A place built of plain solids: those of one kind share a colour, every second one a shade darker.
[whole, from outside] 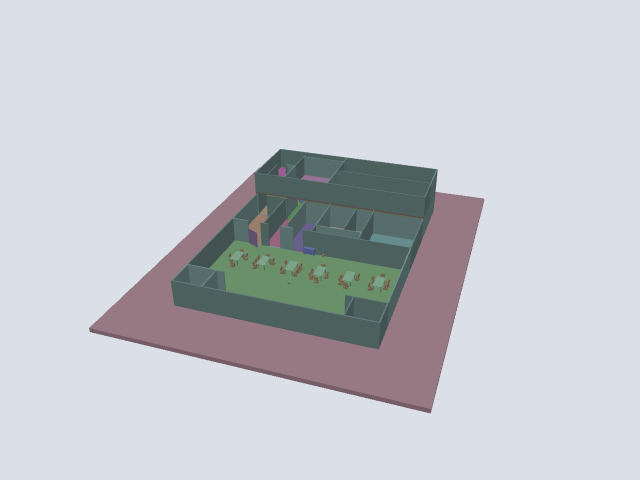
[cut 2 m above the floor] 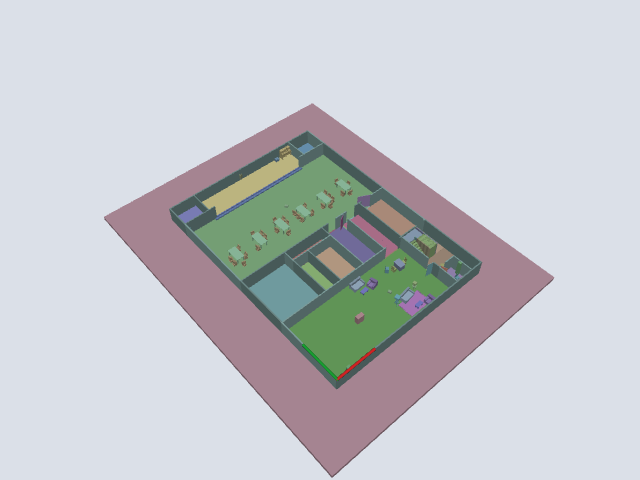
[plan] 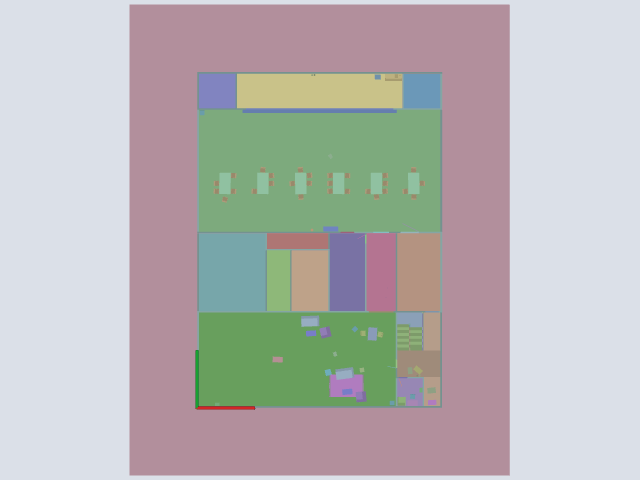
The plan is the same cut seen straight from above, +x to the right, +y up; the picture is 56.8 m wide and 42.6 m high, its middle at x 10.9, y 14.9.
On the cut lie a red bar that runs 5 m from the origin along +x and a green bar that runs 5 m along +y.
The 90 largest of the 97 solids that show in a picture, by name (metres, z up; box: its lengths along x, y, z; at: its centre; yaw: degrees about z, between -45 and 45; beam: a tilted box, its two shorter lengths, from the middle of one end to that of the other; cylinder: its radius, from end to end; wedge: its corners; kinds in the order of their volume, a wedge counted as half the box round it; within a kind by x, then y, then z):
{
 "under_1": {"box": [33.74, 41.81, 0.5], "at": [10.87, 14.9, -0.33]},
 "wall_1": {"box": [0.16, 4.32, 2.64], "at": [0.08, 2.32, 4.63]},
 "wall_2": {"box": [0.16, 8.31, 3.31], "at": [0.08, 4.32, 1.35]},
 "wall_3": {"box": [0.16, 3.86, 2.64], "at": [0.08, 6.54, 4.63]},
 "wall_4": {"box": [0.16, 6.91, 3.31], "at": [0.08, 12.05, 1.35]},
 "wall_5": {"box": [0.16, 10.82, 3.31], "at": [0.08, 21.05, 1.35]},
 "wall_6": {"box": [0.16, 3.06, 3.31], "at": [0.08, 28.12, 1.35]},
 "wall_7": {"box": [4.33, 0.13, 3.31], "at": [2.17, 26.52, 1.35]},
 "wall_8": {"box": [0.13, 3.06, 3.31], "at": [3.46, 28.12, 1.35]},
 "wall_9": {"box": [12.17, 0.13, 2.64], "at": [6.08, 4.54, 4.63]},
 "wall_10": {"box": [0.13, 5.38, 3.31], "at": [6.13, 11.29, 1.35]},
 "wall_11": {"box": [0.13, 1.4, 3.31], "at": [6.13, 14.81, 1.35]},
 "wall_12": {"box": [12.73, 0.13, 3.31], "at": [6.37, 15.57, 1.35]},
 "wall_13": {"box": [15.22, 0.13, 3.31], "at": [7.61, 8.54, 1.35]},
 "wall_14": {"box": [0.13, 5.38, 3.31], "at": [8.31, 11.29, 1.35]},
 "wall_15": {"box": [5.7, 0.13, 3.31], "at": [8.92, 14.04, 1.35]},
 "wall_16": {"box": [21.74, 0.16, 6.25], "at": [10.87, 0.08, 2.82]},
 "wall_17": {"box": [21.74, 0.16, 2.64], "at": [10.87, 8.55, 4.63]},
 "wall_18": {"box": [21.74, 0.16, 3.31], "at": [10.87, 29.73, 1.35]},
 "wall_19": {"box": [0.13, 5.38, 3.31], "at": [11.71, 11.29, 1.35]},
 "wall_20": {"box": [0.13, 1.4, 3.31], "at": [11.71, 14.81, 1.35]},
 "wall_21": {"box": [0.13, 3.86, 2.64], "at": [12.11, 6.54, 4.63]},
 "wall_22": {"box": [1.69, 0.13, 3.31], "at": [14.78, 15.57, 1.35]},
 "wall_23": {"box": [5.71, 0.13, 2.64], "at": [14.89, 1.52, 4.63]},
 "wall_24": {"box": [0.13, 6.0, 3.31], "at": [14.96, 11.6, 1.35]},
 "wall_25": {"box": [1.03, 0.13, 3.31], "at": [17.54, 15.57, 1.35]},
 "wall_26": {"box": [0.13, 2.46, 3.31], "at": [17.68, 1.39, 1.35]},
 "wall_27": {"box": [0.13, 3.08, 2.64], "at": [17.68, 3.13, 4.63]},
 "wall_28": {"box": [0.13, 0.79, 3.31], "at": [17.68, 3.15, 1.35]},
 "wall_29": {"box": [0.13, 4.17, 3.31], "at": [17.68, 6.38, 1.35]},
 "wall_30": {"box": [0.13, 3.67, 2.64], "at": [17.68, 6.63, 4.63]},
 "wall_31": {"box": [0.13, 6.91, 3.31], "at": [17.68, 12.05, 1.35]},
 "wall_32": {"box": [1.29, 0.13, 2.64], "at": [18.27, 4.74, 4.63]},
 "wall_33": {"box": [0.13, 3.06, 3.31], "at": [18.27, 28.12, 1.35]},
 "wall_34": {"box": [2.82, 0.13, 3.31], "at": [18.83, 8.54, 1.35]},
 "wall_35": {"box": [1.48, 0.13, 3.31], "at": [19.4, 2.69, 1.35]},
 "wall_36": {"box": [4.33, 0.13, 3.31], "at": [19.57, 26.52, 1.35]},
 "wall_37": {"box": [0.13, 3.37, 6.25], "at": [20.02, 6.79, 2.82]},
 "wall_38": {"box": [0.13, 2.46, 3.31], "at": [20.07, 1.39, 1.35]},
 "wall_39": {"box": [2.08, 0.13, 3.31], "at": [20.7, 15.57, 1.35]},
 "wall_40": {"box": [0.16, 8.31, 6.25], "at": [21.66, 4.32, 2.82]},
 "wall_41": {"box": [0.16, 6.91, 3.31], "at": [21.66, 12.05, 1.35]},
 "wall_42": {"box": [0.16, 10.82, 3.31], "at": [21.66, 21.05, 1.35]},
 "wall_43": {"box": [0.16, 3.06, 3.31], "at": [21.66, 28.12, 1.35]},
 "floor_concert_room_1": {"box": [21.42, 10.82, 0.5], "at": [10.87, 21.05, -0.25]},
 "floor_lounge_bar_1": {"box": [17.46, 8.31, 0.5], "at": [8.89, 4.32, -0.25]},
 "floor_stage_1": {"box": [14.68, 3.06, 0.78], "at": [10.87, 28.12, -0.11]},
 "floor_snooker_room_1": {"box": [5.91, 6.91, 0.5], "at": [3.12, 12.05, -0.25]},
 "floor_passage_1": {"box": [3.83, 6.91, 0.5], "at": [19.66, 12.05, -0.25]},
 "floor_kitchen_1": {"box": [3.12, 6.91, 0.5], "at": [13.33, 12.05, -0.25]},
 "floor_bar_back_1": {"box": [2.6, 6.91, 0.5], "at": [16.32, 12.05, -0.25]},
 "floor_lobby_1": {"box": [3.83, 2.35, 0.5], "at": [19.66, 3.92, -0.25]},
 "floor_lobby_2": {"box": [1.49, 3.37, 0.5], "at": [20.84, 6.79, -0.25]},
 "floor_lobby_3": {"box": [1.44, 2.59, 0.5], "at": [20.86, 1.46, -0.25]},
 "floor_gents_1": {"box": [3.26, 5.38, 0.5], "at": [10.01, 11.29, -0.25]},
 "floor_dressing_room_1": {"box": [3.24, 3.06, 0.78], "at": [1.78, 28.12, -0.11]},
 "club_stair_1": {"box": [1.05, 0.26, 3.44], "at": [19.43, 5.23, 1.42]},
 "club_stair_2": {"box": [1.05, 0.51, 3.26], "at": [19.43, 5.36, 1.33]},
 "club_stair_3": {"box": [1.05, 1.8, 2.39], "at": [19.43, 6.0, 0.9]},
 "upper_floor_committee_room_1": {"box": [5.45, 6.88, 0.16], "at": [14.89, 5.03, 3.23]},
 "floor_ladies_1": {"box": [2.05, 5.38, 0.5], "at": [7.22, 11.29, -0.25]},
 "club_stair_landing_1": {"box": [1.16, 1.06, 2.04], "at": [18.33, 7.94, 0.72]},
 "club_stair_landing_2": {"box": [1.05, 1.31, 2.04], "at": [19.43, 7.81, 0.72]},
 "floor_stack_store_1": {"box": [3.24, 3.06, 0.5], "at": [19.96, 28.12, -0.25]},
 "floor_wc_lobby_1": {"box": [5.44, 1.4, 0.5], "at": [8.92, 14.81, -0.25]},
 "floor_steward_office_1": {"box": [2.26, 2.46, 0.5], "at": [18.88, 1.39, -0.25]},
 "upper_floor_landing_1": {"box": [3.83, 4.51, 0.16], "at": [19.66, 2.42, 3.23]},
 "floor_gap_stage_step_1": {"box": [13.08, 0.13, 0.78], "at": [10.87, 26.52, -0.11]},
 "sofa_1": {"box": [1.6, 0.23, 0.39], "at": [10.02, 8.05, 0.65], "yaw": 1.9},
 "sofa_2": {"box": [1.6, 0.93, 0.34], "at": [10.04, 7.69, 0.28], "yaw": 1.9},
 "sofa_3": {"box": [1.6, 0.23, 0.39], "at": [13.06, 3.4, 0.65], "yaw": 7.7},
 "sofa_4": {"box": [1.6, 0.93, 0.34], "at": [13.11, 3.05, 0.28], "yaw": 7.7},
 "stage_step_tread_1": {"box": [13.68, 0.29, 0.19], "at": [10.87, 26.31, 0.04]},
 "piano_upright_1": {"box": [1.5, 0.36, 1.22], "at": [17.43, 29.46, 0.89]},
 "wall_band_1": {"box": [15.22, 0.13, 0.31], "at": [7.61, 8.54, 3.15]},
 "wall_foot_1": {"box": [21.74, 0.16, 0.17], "at": [10.87, 8.55, 3.23]},
 "rug_1": {"box": [2.9, 2.0, 0.08], "at": [13.25, 1.97, -0.03]},
 "stack_trolley_1": {"box": [0.9, 0.5, 1.02], "at": [7.14, 4.29, 0.51], "yaw": -2.7},
 "sideboard_1": {"box": [1.35, 0.45, 0.71], "at": [11.86, 15.88, 0.51]},
 "dining_table_1": {"box": [1.0, 1.9, 0.031], "at": [2.47, 19.92, 0.73], "yaw": -0.6},
 "dining_table_2": {"box": [1.0, 1.9, 0.031], "at": [5.83, 19.92, 0.73], "yaw": -0.2},
 "dining_table_3": {"box": [1.0, 1.9, 0.031], "at": [9.19, 19.92, 0.73], "yaw": 1.0},
 "dining_table_4": {"box": [1.0, 1.9, 0.031], "at": [12.55, 19.92, 0.73], "yaw": -0.4},
 "dining_table_5": {"box": [1.0, 1.9, 0.031], "at": [15.91, 19.92, 0.73], "yaw": 0.2},
 "billy_1": {"box": [0.28, 0.42, 2.02], "at": [19.86, 1.58, 1.01]},
 "leaf_concert_doors_1": {"box": [1.61, 0.05, 2.01], "at": [18.94, 16.0, 1.0], "yaw": -27.0},
 "armchair_club_1": {"box": [0.33, 0.92, 0.38], "at": [14.84, 1.01, 0.61], "yaw": 5.4},
 "armchair_frame_1": {"box": [0.63, 0.74, 0.18], "at": [18.14, 0.6, 0.32]},
 "leaf_lounge_bar_door_1": {"box": [0.76, 0.05, 2.01], "at": [17.25, 3.61, 1.0], "yaw": -11.0},
 "small_desk_1": {"box": [0.9, 0.5, 0.13], "at": [19.12, 0.42, 0.68]}
}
